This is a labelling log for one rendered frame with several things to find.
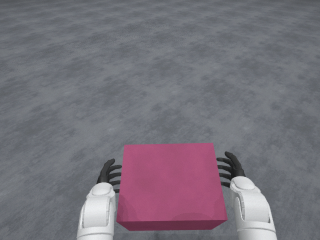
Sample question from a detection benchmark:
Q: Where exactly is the right robot hand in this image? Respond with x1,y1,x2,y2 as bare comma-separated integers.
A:
216,151,246,188

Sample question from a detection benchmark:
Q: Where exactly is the robot right forearm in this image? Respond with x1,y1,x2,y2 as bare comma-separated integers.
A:
229,176,277,240

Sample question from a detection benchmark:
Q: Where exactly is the robot left forearm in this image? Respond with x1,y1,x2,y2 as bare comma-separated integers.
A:
76,182,116,240

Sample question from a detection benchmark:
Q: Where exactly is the carton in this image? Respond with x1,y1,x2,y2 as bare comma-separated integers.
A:
116,143,228,231

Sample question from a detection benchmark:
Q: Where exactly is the left robot hand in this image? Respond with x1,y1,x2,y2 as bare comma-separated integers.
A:
96,158,122,193

